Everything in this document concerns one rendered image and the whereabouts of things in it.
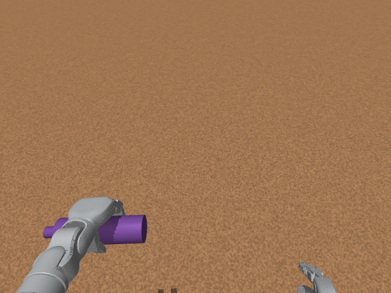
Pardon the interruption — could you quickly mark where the left robot hand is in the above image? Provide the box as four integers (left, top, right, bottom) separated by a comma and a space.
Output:
68, 197, 125, 253

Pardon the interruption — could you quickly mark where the left robot arm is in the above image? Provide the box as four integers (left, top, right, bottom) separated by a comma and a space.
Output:
16, 217, 96, 293

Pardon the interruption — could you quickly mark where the bottle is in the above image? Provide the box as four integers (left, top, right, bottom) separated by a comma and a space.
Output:
43, 215, 147, 245

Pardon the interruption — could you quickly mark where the right robot hand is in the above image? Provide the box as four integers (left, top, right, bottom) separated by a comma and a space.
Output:
294, 262, 337, 293

